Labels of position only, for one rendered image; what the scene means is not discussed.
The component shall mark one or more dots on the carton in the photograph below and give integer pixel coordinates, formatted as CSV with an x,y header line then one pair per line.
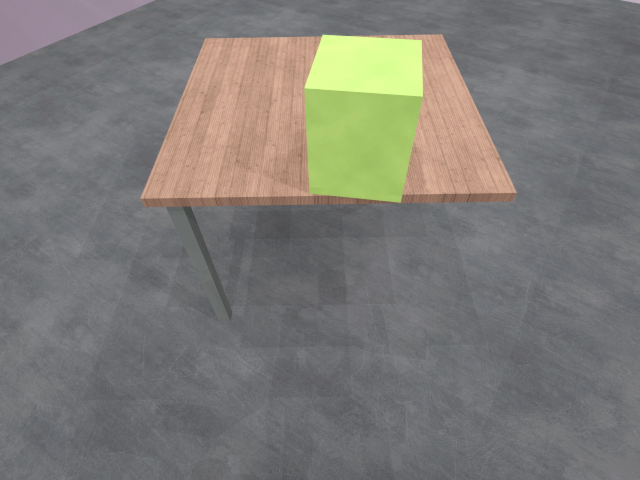
x,y
362,101

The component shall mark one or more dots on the table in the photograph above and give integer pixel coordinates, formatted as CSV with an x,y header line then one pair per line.
x,y
238,138

